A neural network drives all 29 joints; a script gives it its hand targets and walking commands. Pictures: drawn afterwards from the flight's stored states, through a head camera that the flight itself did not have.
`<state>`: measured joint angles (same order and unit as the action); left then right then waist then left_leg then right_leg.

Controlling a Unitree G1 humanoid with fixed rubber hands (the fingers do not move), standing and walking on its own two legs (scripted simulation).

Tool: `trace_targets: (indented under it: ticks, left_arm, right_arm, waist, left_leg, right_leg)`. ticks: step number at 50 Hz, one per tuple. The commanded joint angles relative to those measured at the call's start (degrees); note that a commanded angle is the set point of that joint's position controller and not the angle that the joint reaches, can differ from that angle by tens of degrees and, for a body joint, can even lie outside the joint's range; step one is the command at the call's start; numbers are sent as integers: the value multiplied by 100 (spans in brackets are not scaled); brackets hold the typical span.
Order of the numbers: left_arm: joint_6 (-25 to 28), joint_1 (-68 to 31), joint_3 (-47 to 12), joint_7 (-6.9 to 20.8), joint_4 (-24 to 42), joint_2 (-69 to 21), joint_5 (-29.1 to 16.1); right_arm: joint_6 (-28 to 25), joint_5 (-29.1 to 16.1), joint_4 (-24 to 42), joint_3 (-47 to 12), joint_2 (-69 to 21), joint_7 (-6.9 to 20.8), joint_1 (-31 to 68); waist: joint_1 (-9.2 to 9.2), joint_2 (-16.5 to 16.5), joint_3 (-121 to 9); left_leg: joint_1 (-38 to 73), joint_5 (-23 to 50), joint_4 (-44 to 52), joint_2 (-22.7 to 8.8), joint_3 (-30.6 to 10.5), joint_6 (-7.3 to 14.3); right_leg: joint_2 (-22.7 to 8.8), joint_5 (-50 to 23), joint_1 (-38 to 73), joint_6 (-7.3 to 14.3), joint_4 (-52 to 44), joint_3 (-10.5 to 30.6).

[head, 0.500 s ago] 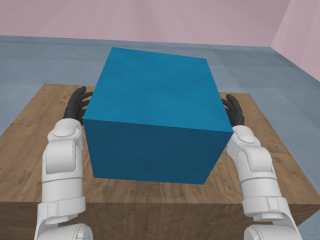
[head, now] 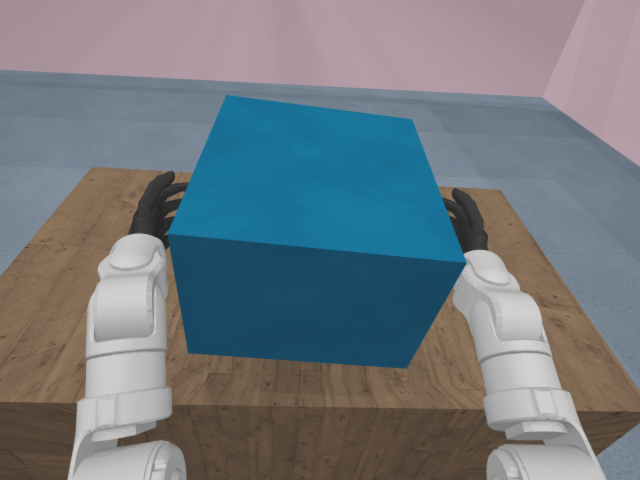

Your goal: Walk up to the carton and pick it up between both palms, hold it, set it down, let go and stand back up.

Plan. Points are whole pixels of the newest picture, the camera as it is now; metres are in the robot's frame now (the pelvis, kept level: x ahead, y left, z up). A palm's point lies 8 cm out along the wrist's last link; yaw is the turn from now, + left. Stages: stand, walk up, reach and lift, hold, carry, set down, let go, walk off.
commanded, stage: hold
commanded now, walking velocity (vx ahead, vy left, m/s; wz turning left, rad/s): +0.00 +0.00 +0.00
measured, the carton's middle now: (311, 224) +0.44 +0.02 +0.14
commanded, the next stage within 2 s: set down in 0.74 s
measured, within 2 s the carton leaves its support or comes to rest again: neither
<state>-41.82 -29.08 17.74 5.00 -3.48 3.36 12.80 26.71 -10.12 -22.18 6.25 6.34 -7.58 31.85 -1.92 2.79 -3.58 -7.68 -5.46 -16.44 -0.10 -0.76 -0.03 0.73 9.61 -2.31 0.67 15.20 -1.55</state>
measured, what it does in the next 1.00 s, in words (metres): stands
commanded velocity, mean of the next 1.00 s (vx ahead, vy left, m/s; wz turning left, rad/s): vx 0.00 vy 0.00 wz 0.00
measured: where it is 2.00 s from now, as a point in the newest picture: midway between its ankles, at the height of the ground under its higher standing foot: outside the picture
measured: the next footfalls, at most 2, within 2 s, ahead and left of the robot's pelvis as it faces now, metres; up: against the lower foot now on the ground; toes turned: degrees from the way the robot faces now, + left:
none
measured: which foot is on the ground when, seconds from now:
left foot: down 0.00-1.00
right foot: down 0.00-1.00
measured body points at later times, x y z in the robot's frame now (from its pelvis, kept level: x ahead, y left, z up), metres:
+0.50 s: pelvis +0.00 +0.00 +0.00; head -0.04 +0.02 +0.45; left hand +0.35 +0.20 +0.18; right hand +0.37 -0.18 +0.17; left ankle +0.04 +0.12 -0.75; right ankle -0.01 -0.11 -0.75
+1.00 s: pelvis +0.00 +0.00 +0.00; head -0.05 +0.02 +0.45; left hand +0.35 +0.20 +0.18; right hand +0.37 -0.17 +0.16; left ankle +0.04 +0.12 -0.75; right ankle -0.01 -0.11 -0.75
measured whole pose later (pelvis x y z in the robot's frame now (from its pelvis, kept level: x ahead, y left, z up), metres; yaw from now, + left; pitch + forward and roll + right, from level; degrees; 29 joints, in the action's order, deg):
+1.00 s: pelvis +0.00 +0.00 +0.00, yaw -1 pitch -4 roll +0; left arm -38.0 -28.6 18.8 5.6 -3.8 0.9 14.6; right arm 21.9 -6.2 -22.4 7.4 5.6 -5.6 29.6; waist -0.3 2.6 -2.6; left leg -6.1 -5.5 -15.8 -0.3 0.2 0.0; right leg 0.9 9.6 -1.4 0.8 15.2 -0.8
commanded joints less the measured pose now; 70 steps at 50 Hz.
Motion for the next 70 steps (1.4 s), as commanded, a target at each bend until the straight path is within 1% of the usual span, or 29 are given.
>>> trace_targets:
  ticks: [1, 10, 14, 17, 23, 28, 31, 34, 35, 37, 38, 39, 40, 42, 45, 49, 51, 54, 56, 59, 62, 65, 66, 67, 68, 70]
  left_arm:
    - [515, -3709, -2718, 734, 1175, -2502, -1134]
    - [482, -3592, -2801, 725, 1441, -2465, -1154]
    - [464, -3578, -2790, 749, 1451, -2433, -1154]
    - [476, -3610, -2774, 756, 1495, -2399, -1156]
    - [478, -3613, -2687, 771, 1353, -2366, -1122]
    - [481, -3667, -2612, 793, 1161, -2361, -1087]
    - [512, -3759, -2629, 792, 1158, -2392, -1106]
    - [539, -3835, -2698, 772, 1194, -2442, -1147]
    - [539, -3776, -2690, 765, 1153, -2450, -1137]
    - [542, -3773, -2685, 759, 1124, -2453, -1138]
    - [532, -3527, -2566, 788, 1345, -2431, -946]
    - [537, -3545, -2549, 800, 1328, -2431, -938]
    - [562, -3556, -2548, 800, 1370, -2458, -929]
    - [584, -3528, -2461, 817, 1209, -2434, -884]
    - [760, -3671, -2528, 794, 1140, -2508, -861]
    - [1100, -3842, -2569, 722, 1024, -2609, -829]
    - [1260, -3738, -2396, 706, 693, -2593, -663]
    - [1448, -3407, -2078, 743, 63, -2522, -402]
    - [1554, -3209, -1961, 765, -201, -2523, -298]
    - [1746, -3020, -1968, 754, -242, -2554, -252]
    - [1964, -3014, -2164, 694, -4, -2618, -321]
    - [2230, -3100, -2475, 585, 457, -2698, -462]
    - [2325, -3116, -2603, 539, 645, -2721, -541]
    - [2408, -3108, -2738, 498, 821, -2761, -588]
    - [2488, -3098, -2872, 452, 980, -2771, -641]
    - [2584, -3005, -3068, 380, 1202, -2772, -699]
  right_arm:
    - [-565, -740, 2077, -2428, -2654, 917, 4694]
    - [-531, -809, 2275, -2524, -2634, 885, 4545]
    - [-508, -785, 2286, -2499, -2619, 875, 4534]
    - [-515, -779, 2372, -2538, -2672, 869, 4547]
    - [-512, -746, 2354, -2534, -2681, 867, 4626]
    - [-499, -678, 2150, -2458, -2682, 879, 4632]
    - [-521, -660, 2107, -2422, -2711, 891, 4671]
    - [-552, -672, 2135, -2435, -2731, 898, 4727]
    - [-561, -687, 2185, -2470, -2746, 892, 4751]
    - [-558, -681, 2139, -2448, -2720, 892, 4736]
    - [-571, -584, 2220, -2451, -2436, 851, 4088]
    - [-596, -559, 2212, -2419, -2429, 851, 4113]
    - [-643, -537, 2225, -2400, -2410, 865, 4164]
    - [-747, -448, 2210, -2267, -2330, 897, 4291]
    - [-1032, -248, 2134, -2140, -2322, 991, 4518]
    - [-1456, -16, 2027, -2146, -2480, 1110, 4786]
    - [-1676, 225, 1736, -2011, -2483, 1174, 4791]
    - [-1997, 511, 1175, -1803, -2480, 1282, 4654]
    - [-2164, 661, 771, -1653, -2443, 1343, 4435]
    - [-2435, 751, 490, -1630, -2420, 1351, 4243]
    - [-2709, 743, 585, -1771, -2460, 1287, 4166]
    - [-2986, 710, 1029, -1978, -2541, 1194, 4076]
    - [-3072, 675, 1283, -2054, -2566, 1159, 4070]
    - [-3142, 645, 1441, -2146, -2619, 1122, 3990]
    - [-3206, 635, 1625, -2237, -2636, 1088, 3957]
    - [-3288, 619, 1912, -2347, -2654, 1028, 3793]
  waist:
    - [-30, -458, -2304]
    - [-53, -484, -2362]
    - [-76, -447, -2307]
    - [-52, -408, -2346]
    - [-4, -363, -2306]
    - [-19, -342, -2207]
    - [-18, -372, -2260]
    - [-33, -420, -2367]
    - [-1, -412, -2401]
    - [-23, -415, -2361]
    - [30, -454, -2109]
    - [21, -453, -2113]
    - [38, -476, -2167]
    - [59, -482, -2113]
    - [75, -542, -2199]
    - [244, -468, -2306]
    - [320, -439, -2046]
    - [445, -322, -1570]
    - [456, -279, -1407]
    - [447, -253, -1543]
    - [414, -296, -1873]
    - [355, -322, -2433]
    - [345, -288, -2668]
    - [337, -334, -2853]
    - [330, -345, -3001]
    - [296, -386, -3160]
  left_leg:
    - [1638, 1331, -156, 266, 184, -168]
    - [1721, 1603, -220, 276, 170, -199]
    - [1670, 1529, -204, 278, 184, -183]
    - [1636, 1504, -202, 287, 199, -154]
    - [1556, 1352, -160, 294, 225, -114]
    - [1491, 1166, -108, 290, 242, -91]
    - [1494, 1108, -94, 282, 236, -94]
    - [1554, 1187, -128, 278, 220, -118]
    - [1576, 1244, -144, 285, 225, -113]
    - [1598, 1225, -136, 278, 212, -126]
    - [1600, 1342, -95, 231, 354, -11]
    - [1586, 1365, -96, 226, 358, -19]
    - [1590, 1392, -94, 218, 355, -41]
    - [1499, 1224, -18, 208, 379, -53]
    - [1530, 1066, 15, 166, 388, -117]
    - [1635, 1060, -5, 131, 410, -125]
    - [1592, 895, 53, 112, 422, -133]
    - [1457, 507, 216, 63, 478, -78]
    - [1418, 431, 308, 31, 505, -66]
    - [1606, 924, 256, 24, 540, -92]
    - [1856, 1676, 73, 44, 541, -166]
    - [2051, 2439, -173, 70, 496, -259]
    - [2082, 2672, -258, 86, 479, -287]
    - [2091, 2883, -328, 108, 471, -324]
    - [2075, 3044, -377, 118, 451, -354]
    - [1994, 3178, -447, 129, 434, -397]
  right_leg:
    - [243, -1173, -93, -109, -155, -158]
    - [252, -1423, -20, -114, -125, -161]
    - [242, -1407, -3, -119, -131, -146]
    - [216, -1456, 30, -143, -107, -134]
    - [201, -1334, 20, -150, -120, -127]
    - [187, -1177, -34, -155, -147, -123]
    - [191, -1099, -44, -148, -141, -136]
    - [203, -1145, -68, -136, -141, -144]
    - [206, -1197, -47, -146, -138, -138]
    - [213, -1151, -91, -132, -156, -148]
    - [261, -1103, 150, -128, -179, -135]
    - [262, -1147, 181, -135, -172, -135]
    - [266, -1142, 192, -132, -158, -156]
    - [259, -981, 179, -103, -189, -169]
    - [255, -777, 119, -61, -186, -228]
    - [239, -642, 26, -56, -177, -288]
    - [210, -434, -56, -56, -224, -313]
    - [152, -38, -150, -66, -301, -357]
    - [126, 36, -149, -66, -335, -409]
    - [131, -321, -31, -95, -349, -472]
    - [143, -951, 139, -133, -314, -505]
    - [163, -1737, 328, -186, -201, -516]
    - [164, -2085, 433, -221, -135, -506]
    - [153, -2399, 536, -241, -77, -487]
    - [138, -2704, 655, -262, -12, -474]
    - [107, -3076, 805, -290, 82, -437]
